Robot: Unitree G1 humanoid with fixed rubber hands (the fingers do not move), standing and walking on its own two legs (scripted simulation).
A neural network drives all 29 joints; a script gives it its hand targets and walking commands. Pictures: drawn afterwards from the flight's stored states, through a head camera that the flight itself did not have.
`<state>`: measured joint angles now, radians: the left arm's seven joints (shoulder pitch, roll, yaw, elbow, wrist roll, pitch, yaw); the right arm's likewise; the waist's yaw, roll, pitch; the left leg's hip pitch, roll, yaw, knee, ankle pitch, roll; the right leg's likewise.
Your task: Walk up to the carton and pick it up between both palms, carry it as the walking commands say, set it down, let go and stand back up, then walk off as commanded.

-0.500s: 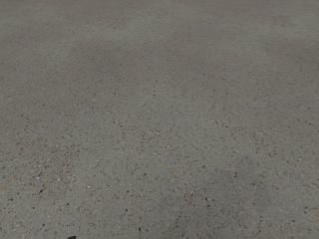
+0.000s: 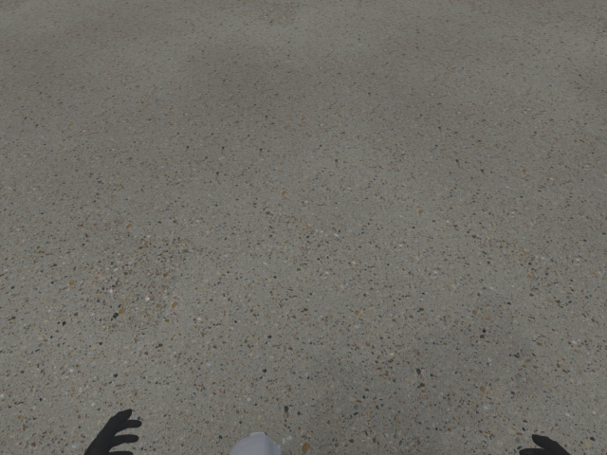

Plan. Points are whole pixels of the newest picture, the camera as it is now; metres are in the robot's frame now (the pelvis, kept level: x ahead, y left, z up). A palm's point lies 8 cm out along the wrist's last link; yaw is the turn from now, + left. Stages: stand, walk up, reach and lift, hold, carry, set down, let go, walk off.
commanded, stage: walk up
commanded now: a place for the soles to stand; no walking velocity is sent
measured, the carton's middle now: out of the picture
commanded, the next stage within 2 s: none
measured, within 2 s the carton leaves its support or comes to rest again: neither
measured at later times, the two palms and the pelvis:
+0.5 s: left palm out of the picture -0.08 +0.41 -0.06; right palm (415, 360) +0.25 -0.15 -0.09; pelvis +0.01 +0.07 +0.01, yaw +26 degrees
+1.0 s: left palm out of the picture -0.24 +0.39 -0.08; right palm (255, 302) +0.36 +0.10 -0.08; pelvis +0.02 +0.17 +0.01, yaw +56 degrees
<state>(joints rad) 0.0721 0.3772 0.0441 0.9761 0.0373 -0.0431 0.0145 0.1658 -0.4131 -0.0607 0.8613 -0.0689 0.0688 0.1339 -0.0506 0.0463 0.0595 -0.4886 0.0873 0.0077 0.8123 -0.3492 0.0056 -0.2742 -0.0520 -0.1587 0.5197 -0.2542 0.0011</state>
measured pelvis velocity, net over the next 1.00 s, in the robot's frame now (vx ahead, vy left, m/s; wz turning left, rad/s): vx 0.02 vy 0.17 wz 0.98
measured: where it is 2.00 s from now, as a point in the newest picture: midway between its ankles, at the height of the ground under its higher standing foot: outside the picture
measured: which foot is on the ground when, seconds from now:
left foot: up 0.00-0.08, down 0.10-0.34, up 0.36-0.66, down 0.68-0.88, up 0.90-1.00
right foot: down 0.00-0.10, up 0.12-0.30, down 0.32-0.68, up 0.70-0.82, down 0.84-1.00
